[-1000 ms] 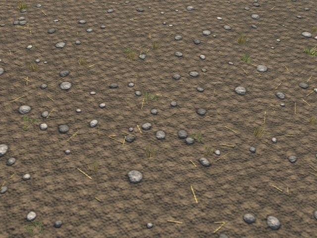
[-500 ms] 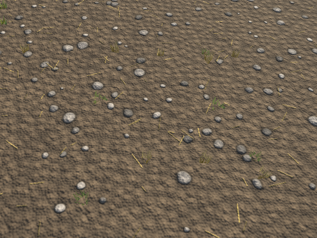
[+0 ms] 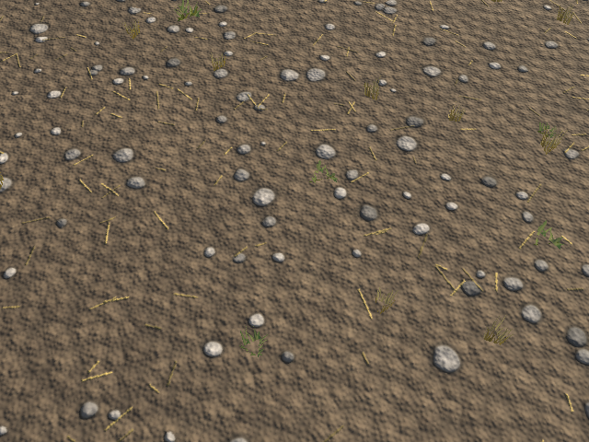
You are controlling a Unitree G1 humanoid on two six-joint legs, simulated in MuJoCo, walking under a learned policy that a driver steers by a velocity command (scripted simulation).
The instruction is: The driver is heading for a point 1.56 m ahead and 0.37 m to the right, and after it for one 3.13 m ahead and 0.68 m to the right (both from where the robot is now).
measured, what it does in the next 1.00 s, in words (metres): walks ahead: right foot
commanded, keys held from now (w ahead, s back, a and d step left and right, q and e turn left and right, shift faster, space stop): no key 0.54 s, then w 0.46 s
